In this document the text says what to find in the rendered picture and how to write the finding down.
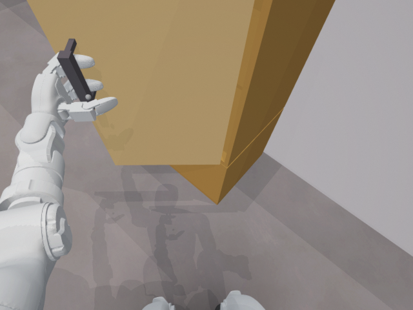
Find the robot left hand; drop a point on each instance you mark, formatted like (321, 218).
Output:
(48, 94)

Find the handle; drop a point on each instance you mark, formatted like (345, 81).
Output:
(73, 72)

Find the cupboard door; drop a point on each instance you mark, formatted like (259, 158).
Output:
(173, 66)

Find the right robot shin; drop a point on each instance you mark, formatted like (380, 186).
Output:
(233, 293)

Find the robot left upper arm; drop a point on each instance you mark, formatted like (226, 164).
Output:
(32, 239)

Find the robot right thigh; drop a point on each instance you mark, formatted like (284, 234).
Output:
(241, 302)

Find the robot left forearm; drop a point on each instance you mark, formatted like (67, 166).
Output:
(39, 173)

